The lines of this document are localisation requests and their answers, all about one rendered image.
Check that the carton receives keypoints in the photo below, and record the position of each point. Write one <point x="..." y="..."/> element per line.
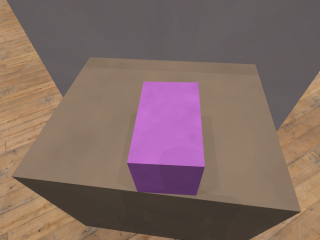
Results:
<point x="166" y="154"/>

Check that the pedestal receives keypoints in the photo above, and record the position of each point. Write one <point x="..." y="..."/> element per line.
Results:
<point x="78" y="162"/>

